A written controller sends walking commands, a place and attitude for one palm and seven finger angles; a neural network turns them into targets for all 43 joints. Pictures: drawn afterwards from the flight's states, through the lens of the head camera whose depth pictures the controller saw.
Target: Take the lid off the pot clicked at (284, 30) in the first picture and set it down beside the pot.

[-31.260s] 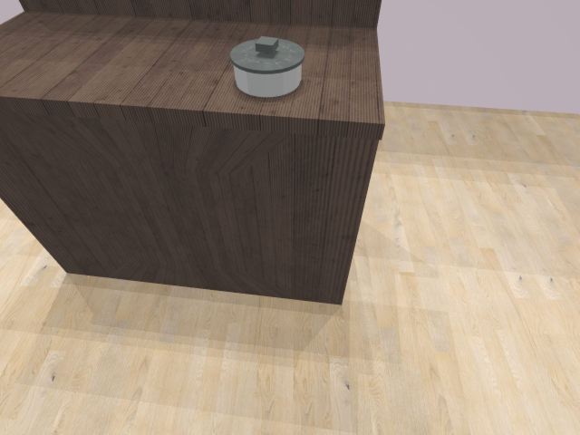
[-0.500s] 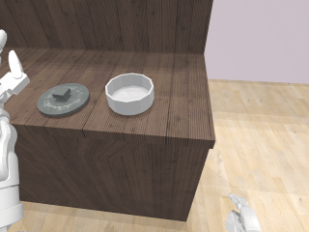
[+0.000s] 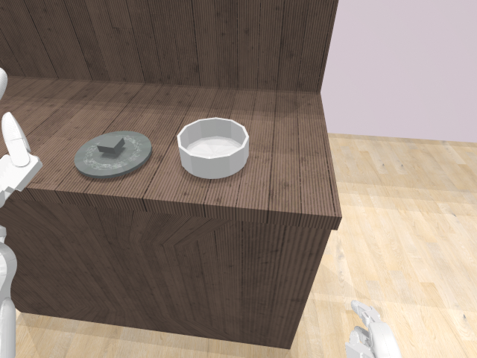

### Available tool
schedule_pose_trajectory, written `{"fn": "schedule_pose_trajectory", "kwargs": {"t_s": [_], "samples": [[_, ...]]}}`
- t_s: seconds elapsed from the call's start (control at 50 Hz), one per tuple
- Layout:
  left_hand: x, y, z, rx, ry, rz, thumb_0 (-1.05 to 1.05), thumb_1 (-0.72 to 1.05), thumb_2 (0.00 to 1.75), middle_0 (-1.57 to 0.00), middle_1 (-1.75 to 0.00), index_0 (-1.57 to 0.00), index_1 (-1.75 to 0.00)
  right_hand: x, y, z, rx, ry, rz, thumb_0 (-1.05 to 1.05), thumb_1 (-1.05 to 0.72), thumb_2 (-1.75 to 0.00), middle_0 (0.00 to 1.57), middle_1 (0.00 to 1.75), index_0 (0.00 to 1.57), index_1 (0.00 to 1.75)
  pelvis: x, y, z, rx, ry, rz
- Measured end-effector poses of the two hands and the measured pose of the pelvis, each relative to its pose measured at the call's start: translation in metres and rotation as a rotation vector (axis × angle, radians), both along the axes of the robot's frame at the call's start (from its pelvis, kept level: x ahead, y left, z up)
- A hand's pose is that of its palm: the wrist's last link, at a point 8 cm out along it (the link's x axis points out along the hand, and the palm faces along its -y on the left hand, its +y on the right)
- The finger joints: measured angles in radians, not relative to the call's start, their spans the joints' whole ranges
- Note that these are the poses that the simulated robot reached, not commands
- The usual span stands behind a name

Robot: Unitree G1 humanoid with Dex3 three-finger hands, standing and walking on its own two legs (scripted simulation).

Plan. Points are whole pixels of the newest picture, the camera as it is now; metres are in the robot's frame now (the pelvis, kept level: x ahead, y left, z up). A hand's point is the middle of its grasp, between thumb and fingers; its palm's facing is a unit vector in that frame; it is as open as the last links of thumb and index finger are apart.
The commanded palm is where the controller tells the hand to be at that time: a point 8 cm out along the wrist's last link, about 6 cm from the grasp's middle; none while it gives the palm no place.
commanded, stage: draw the hand back to the body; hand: left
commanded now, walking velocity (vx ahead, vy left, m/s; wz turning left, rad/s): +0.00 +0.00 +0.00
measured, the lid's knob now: (111, 144) +0.49 +0.36 +0.10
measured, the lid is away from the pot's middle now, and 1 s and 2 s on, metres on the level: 0.23 0.23 0.23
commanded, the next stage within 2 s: step back with the hand held close in 0.28 s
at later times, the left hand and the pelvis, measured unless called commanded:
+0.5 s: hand out of the picture +0.18 +0.25 +0.30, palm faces +0.56 -0.77 -0.31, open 7.4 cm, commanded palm +0.12 +0.29 +0.28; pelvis -0.01 +0.01 +0.00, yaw +1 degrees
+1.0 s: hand out of the picture +0.12 +0.25 +0.29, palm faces +0.54 -0.76 -0.37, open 7.4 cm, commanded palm +0.07 +0.31 +0.28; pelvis -0.06 +0.03 -0.02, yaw +0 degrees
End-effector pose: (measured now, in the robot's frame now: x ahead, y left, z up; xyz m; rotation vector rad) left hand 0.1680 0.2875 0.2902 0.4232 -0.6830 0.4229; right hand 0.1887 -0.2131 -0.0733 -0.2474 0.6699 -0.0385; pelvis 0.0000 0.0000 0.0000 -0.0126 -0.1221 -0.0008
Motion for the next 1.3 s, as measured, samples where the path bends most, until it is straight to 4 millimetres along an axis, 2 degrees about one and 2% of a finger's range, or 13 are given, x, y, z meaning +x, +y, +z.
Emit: {"fn": "schedule_pose_trajectory", "kwargs": {"t_s": [0.22, 0.4, 0.5, 0.64, 0.72, 0.88, 1.02, 1.14, 1.2, 1.3], "samples": [[-0.036, -0.004, 0.001, 0.062, -0.011, 0.006, 0.02, 0.89, 0.9, -0.21, -0.3, -0.21, -0.3, 0.005, 0.018, 0.004, 0.006, -0.024, 0.046, 0.02, -0.9, -0.9, 0.2, 0.3, 0.2, 0.3, -0.002, 0.007, -0.001, -0.004, -0.01, 0.011], [-0.039, -0.002, 0.002, 0.063, -0.019, 0.015, 0.01, 0.89, 0.9, -0.21, -0.3, -0.21, -0.3, 0.005, 0.027, 0.004, 0.014, -0.03, 0.064, 0.02, -0.9, -0.9, 0.2, 0.3, 0.2, 0.3, -0.004, 0.009, -0.001, -0.003, -0.011, 0.013], [-0.036, 0.002, 0.014, 0.152, -0.089, 0.047, 0.01, 0.89, 0.9, -0.21, -0.3, -0.21, -0.3, 0.0, 0.021, 0.005, 0.015, -0.019, 0.028, 0.02, -0.9, -0.9, 0.2, 0.3, 0.2, 0.3, -0.005, 0.012, -0.003, -0.015, 0.046, 0.01], [-0.016, -0.003, 0.003, 0.197, -0.027, -0.021, 0.01, 0.89, 0.9, -0.21, -0.3, -0.21, -0.3, -0.027, -0.001, 0.003, -0.002, 0.009, -0.105, 0.02, -0.9, -0.9, 0.2, 0.3, 0.2, 0.3, -0.013, 0.022, -0.007, 0.005, 0.097, -0.016], [-0.019, -0.01, -0.006, 0.239, 0.03, -0.052, 0.01, 0.89, 0.9, -0.21, -0.3, -0.21, -0.3, -0.05, -0.011, -0.001, -0.006, 0.029, -0.157, 0.01, -0.9, -0.9, 0.2, 0.3, 0.2, 0.3, -0.021, 0.023, -0.009, 0.014, 0.112, -0.023], [-0.058, -0.014, -0.003, 0.306, -0.029, -0.046, 0.02, 0.88, 0.9, -0.22, -0.3, -0.22, -0.3, -0.096, -0.018, -0.018, -0.017, 0.098, -0.193, 0.02, -0.9, -0.9, 0.2, 0.3, 0.2, 0.3, -0.044, 0.023, -0.017, -0.02, 0.12, -0.001], [-0.088, 0.008, 0.0, 0.247, -0.148, 0.007, 0.01, 0.88, 0.9, -0.22, -0.3, -0.22, -0.3, -0.129, -0.005, -0.027, -0.032, 0.106, -0.206, 0.02, -0.9, -0.9, 0.2, 0.3, 0.2, 0.3, -0.065, 0.035, -0.023, -0.027, 0.104, -0.005], [-0.094, 0.019, 0.004, 0.165, -0.139, 0.053, 0.01, 0.89, 0.9, -0.21, -0.3, -0.21, -0.3, -0.144, 0.018, -0.023, 0.031, 0.087, -0.177, 0.02, -0.9, -0.9, 0.2, 0.3, 0.2, 0.3, -0.082, 0.032, -0.014, -0.025, 0.123, 0.001], [-0.1, 0.01, -0.002, 0.202, -0.096, 0.033, 0.01, 0.89, 0.9, -0.21, -0.3, -0.21, -0.3, -0.144, 0.023, -0.023, 0.049, 0.066, -0.146, 0.02, -0.9, -0.9, 0.2, 0.3, 0.2, 0.3, -0.091, 0.028, -0.017, -0.006, 0.147, -0.014], [-0.116, -0.004, -0.009, 0.244, -0.069, -0.074, 0.01, 0.89, 0.9, -0.21, -0.3, -0.21, -0.3, -0.149, 0.019, -0.017, 0.019, 0.073, -0.139, 0.02, -0.9, -0.9, 0.2, 0.3, 0.2, 0.3, -0.107, 0.033, -0.016, -0.024, 0.138, -0.01]]}}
